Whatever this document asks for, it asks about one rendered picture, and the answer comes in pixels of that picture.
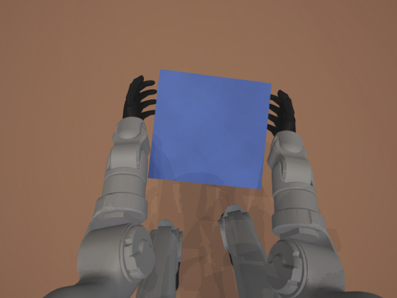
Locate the robot right forearm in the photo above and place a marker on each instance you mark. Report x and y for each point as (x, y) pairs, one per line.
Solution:
(295, 204)

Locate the robot left forearm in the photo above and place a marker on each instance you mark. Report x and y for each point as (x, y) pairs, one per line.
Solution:
(123, 195)

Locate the left robot upper arm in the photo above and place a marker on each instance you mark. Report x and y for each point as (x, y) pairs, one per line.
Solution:
(111, 263)

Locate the robot right hand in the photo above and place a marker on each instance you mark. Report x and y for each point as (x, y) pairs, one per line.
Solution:
(285, 113)

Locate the robot left foot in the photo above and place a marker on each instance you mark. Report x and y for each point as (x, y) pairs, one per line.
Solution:
(177, 277)

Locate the robot left thigh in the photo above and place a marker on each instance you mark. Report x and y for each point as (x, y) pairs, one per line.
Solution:
(167, 247)

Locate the robot left hand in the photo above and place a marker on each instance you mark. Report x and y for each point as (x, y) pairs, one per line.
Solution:
(133, 106)

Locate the carton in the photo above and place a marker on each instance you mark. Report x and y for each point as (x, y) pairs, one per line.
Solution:
(209, 129)

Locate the right robot upper arm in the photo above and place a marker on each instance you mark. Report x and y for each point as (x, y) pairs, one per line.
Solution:
(298, 269)

